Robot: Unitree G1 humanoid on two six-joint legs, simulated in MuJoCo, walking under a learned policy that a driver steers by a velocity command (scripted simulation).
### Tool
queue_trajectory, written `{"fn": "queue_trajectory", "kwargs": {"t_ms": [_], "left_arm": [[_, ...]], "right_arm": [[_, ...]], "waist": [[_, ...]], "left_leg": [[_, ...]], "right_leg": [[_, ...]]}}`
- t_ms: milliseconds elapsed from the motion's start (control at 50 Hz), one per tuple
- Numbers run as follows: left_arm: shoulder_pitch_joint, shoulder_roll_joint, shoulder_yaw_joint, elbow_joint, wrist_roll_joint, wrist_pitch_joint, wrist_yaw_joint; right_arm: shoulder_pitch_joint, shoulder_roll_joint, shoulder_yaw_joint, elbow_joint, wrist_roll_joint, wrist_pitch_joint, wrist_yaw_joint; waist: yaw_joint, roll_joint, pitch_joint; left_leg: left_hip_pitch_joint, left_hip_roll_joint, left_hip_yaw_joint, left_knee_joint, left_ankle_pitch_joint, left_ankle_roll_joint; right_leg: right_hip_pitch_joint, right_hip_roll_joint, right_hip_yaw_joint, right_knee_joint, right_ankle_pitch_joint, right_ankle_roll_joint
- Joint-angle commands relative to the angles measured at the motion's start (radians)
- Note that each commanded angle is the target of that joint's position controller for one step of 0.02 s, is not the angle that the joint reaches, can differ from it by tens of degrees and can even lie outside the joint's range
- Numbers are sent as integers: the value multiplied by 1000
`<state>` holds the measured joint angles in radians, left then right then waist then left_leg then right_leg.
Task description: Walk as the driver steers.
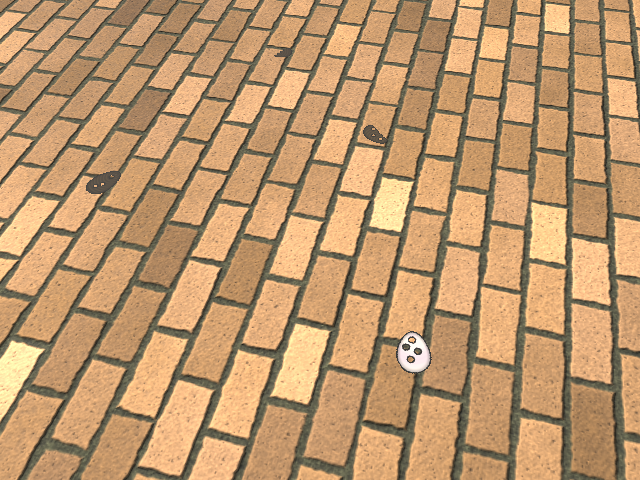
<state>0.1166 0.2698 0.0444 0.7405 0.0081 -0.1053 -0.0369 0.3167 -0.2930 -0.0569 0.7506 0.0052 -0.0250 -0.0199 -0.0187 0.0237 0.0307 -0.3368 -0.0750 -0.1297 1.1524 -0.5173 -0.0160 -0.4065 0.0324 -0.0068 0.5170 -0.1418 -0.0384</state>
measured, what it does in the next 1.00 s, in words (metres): steps on the spot, turning right: left foot, then right foot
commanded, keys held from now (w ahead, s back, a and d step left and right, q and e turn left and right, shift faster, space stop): e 0.68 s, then no key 0.32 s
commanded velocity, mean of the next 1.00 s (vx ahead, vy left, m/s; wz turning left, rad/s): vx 0.06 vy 0.00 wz -0.37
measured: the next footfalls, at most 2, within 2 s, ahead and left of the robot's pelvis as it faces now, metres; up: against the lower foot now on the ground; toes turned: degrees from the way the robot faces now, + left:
left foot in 0.32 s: +0.17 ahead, +0.12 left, +0.00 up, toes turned -14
right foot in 0.72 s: +0.08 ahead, -0.13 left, +0.00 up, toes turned -25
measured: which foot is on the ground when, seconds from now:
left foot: up 0.00-0.30, down 0.32-0.74, up 0.76-1.00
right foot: down 0.00-0.34, up 0.36-0.70, down 0.72-1.00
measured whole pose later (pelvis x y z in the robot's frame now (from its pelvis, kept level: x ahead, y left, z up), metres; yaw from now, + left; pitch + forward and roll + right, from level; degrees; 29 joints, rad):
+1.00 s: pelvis +0.07 -0.03 +0.01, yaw -26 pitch +1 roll +1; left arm 0.13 0.25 0.03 0.72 0.01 0.01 0.01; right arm 0.17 -0.31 -0.08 0.79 0.00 0.03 -0.04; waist -0.01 0.04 0.04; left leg -0.42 0.05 -0.02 0.87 -0.37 -0.09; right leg -0.24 0.05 0.01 0.44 -0.21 -0.06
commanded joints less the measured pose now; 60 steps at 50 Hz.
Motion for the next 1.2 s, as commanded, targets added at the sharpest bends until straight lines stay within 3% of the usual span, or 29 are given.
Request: {"fn": "queue_trajectory", "kwargs": {"t_ms": [20, 60, 100, 140, 220, 300, 320, 340, 360, 380, 400, 420, 480, 580, 680, 720, 740, 760, 780, 800, 820, 840, 900, 960, 1060, 1100, 1140, 1160, 1200], "left_arm": [[40, 90, 13, -30, -3, 11, 4], [28, 113, 20, -15, 0, 21, 9], [43, 184, 46, -9, -5, 36, 20], [48, 214, 61, -10, -18, 56, 30], [50, 201, 64, -9, -33, 92, 45], [18, 183, 62, -22, -39, 119, 62], [35, 157, 54, -26, -38, 123, 66], [72, 99, 37, -35, -20, 123, 65], [85, 101, 39, -65, -24, 117, 65], [118, 177, 61, -45, -16, 113, 64], [134, 212, 78, -24, -27, 120, 61], [154, 203, 83, -3, -29, 136, 67], [109, 146, 69, -32, -31, 158, 63], [22, 108, 47, -105, -30, 156, 37], [46, 135, 60, -126, -28, 169, 14], [114, 149, 70, -102, -20, 168, 19], [142, 235, 91, -109, -20, 165, 35], [131, 309, 98, -130, 7, 155, 38], [149, 242, 80, -128, 27, 133, 33], [108, 213, 66, -119, 26, 117, 33], [52, 194, 62, -118, 11, 109, 37], [11, 168, 51, -118, -5, 108, 41], [-14, 126, 29, -105, 3, 105, 51], [-12, 125, 27, -83, 3, 105, 55], [-9, 135, 24, -40, 2, 110, 46], [-22, 108, 12, -19, -10, 109, 43], [40, 84, 3, 1, 14, 92, 36], [65, 80, 7, 10, 13, 88, 31], [-18, 106, 13, 18, 7, 97, 37]], "right_arm": [[-46, -108, -30, -104, -23, -4, -8], [-28, -48, -15, -101, -15, 1, -11], [-42, -43, -11, -104, -12, 6, -20], [-61, -63, -16, -101, -8, 18, -27], [-156, -73, -23, -126, -5, 37, -28], [-137, -71, -30, -120, 0, 3, -12], [-115, -103, -40, -116, -6, -5, -12], [-93, -169, -53, -126, -26, -3, -21], [-114, -208, -64, -123, -56, 7, -14], [-128, -162, -53, -135, -53, 2, -12], [-171, -110, -38, -144, -43, -1, -13], [-212, -95, -34, -150, -31, -2, -12], [-217, -106, -35, -133, -22, 6, -17], [-187, -154, -57, -112, -19, 25, -26], [-195, -188, -70, -91, 12, 25, -10], [-153, -153, -60, -58, 25, 21, -5], [-115, -96, -42, -56, -11, 18, 2], [-175, -63, -25, -113, -38, 17, -3], [-233, -123, -43, -107, -22, 21, -12], [-226, -136, -50, -97, -1, 29, -13], [-197, -129, -53, -69, 1, 36, -20], [-184, -137, -56, -56, -7, 44, -27], [-134, -111, -52, -30, -4, 46, -25], [-164, -76, -33, -28, -4, 45, -22], [-164, -87, -29, -13, 2, 39, -15], [-118, -68, -21, 14, -8, 30, -9], [-106, -147, -29, 15, -26, 23, -11], [-135, -165, -37, 36, -12, 22, -6], [-159, -89, -20, 37, -19, 12, 4]], "waist": [[14, -86, -114], [-11, -141, -121], [-5, -151, -157], [3, -143, -182], [27, -150, -128], [-11, -161, -100], [-11, -133, -114], [10, 37, -162], [36, 262, -121], [28, 202, -130], [43, 136, -113], [59, 95, -98], [39, 112, -69], [-7, 146, -118], [13, 156, -109], [44, 93, -114], [24, -128, -141], [40, -344, -141], [99, -208, -181], [67, -179, -145], [41, -144, -125], [27, -148, -106], [-1, -152, -122], [20, -153, -105], [37, -153, -63], [-5, -119, -53], [36, 9, -88], [74, 102, -87], [25, 59, -61]], "left_leg": [[-229, 121, 17, -3, 59, -28], [-137, 109, 54, -186, 68, -47], [-85, 83, 71, -295, 95, -63], [-45, 68, 67, -357, 180, -64], [-22, 51, 46, -446, 223, -55], [97, 39, 57, -731, 346, -22], [187, 104, 27, -796, 423, 7], [302, 313, -136, -805, 572, 86], [272, 468, -346, -846, 726, 244], [255, 497, -354, -844, 756, 306], [241, 440, -252, -825, 757, 274], [231, 379, -157, -811, 727, 231], [205, 324, -26, -819, 761, 219], [249, 356, 50, -816, 750, 239], [230, 388, 86, -756, 693, 204], [125, 332, 149, -632, 566, 112], [-59, 243, 249, -411, 293, 11], [-291, 108, 235, -203, -150, -55], [-281, 127, 110, -45, -171, -56], [-274, 139, 88, -9, -105, -45], [-271, 146, 81, -25, -32, -43], [-267, 150, 77, -44, 30, -52], [-165, 132, 88, -77, 142, -72], [-107, 143, 87, -282, 163, -74], [30, 128, 105, -522, 156, -59], [157, 120, 117, -754, 356, -34], [290, 222, 16, -747, 655, 14], [217, 213, 31, -714, 531, 56], [132, 178, 46, -753, 372, 39]], "right_leg": [[304, -271, 325, -158, 597, -200], [246, -215, 252, -167, 694, -189], [237, -223, 254, -165, 719, -210], [221, -228, 273, -178, 599, -208], [154, -204, 336, -202, 204, -181], [143, -156, 404, -124, 120, -130], [101, -121, 390, -69, 45, -85], [0, -43, 292, 126, -207, -27], [-171, 82, 114, 302, -490, 25], [-184, 19, 130, 514, -512, 64], [-193, 4, 134, 603, -454, 82], [-197, -9, 125, 640, -401, 105], [-201, -27, 72, 622, -288, 147], [-90, -65, 11, 367, -242, 143], [58, -48, -54, 117, -168, 75], [256, -17, -36, -109, 36, 11], [430, -190, 200, -155, 355, -52], [443, -432, 481, -153, 572, -264], [388, -425, 450, -169, 506, -322], [343, -365, 355, -171, 436, -275], [326, -305, 295, -175, 336, -220], [309, -282, 266, -176, 323, -191], [262, -237, 198, -184, 365, -186], [274, -228, 198, -187, 271, -181], [225, -238, 261, -190, 129, -193], [182, -203, 246, -168, 80, -145], [122, -118, 183, -119, -24, -54], [159, -55, 116, -138, -78, -21], [217, -47, 98, -100, -68, -2]]}}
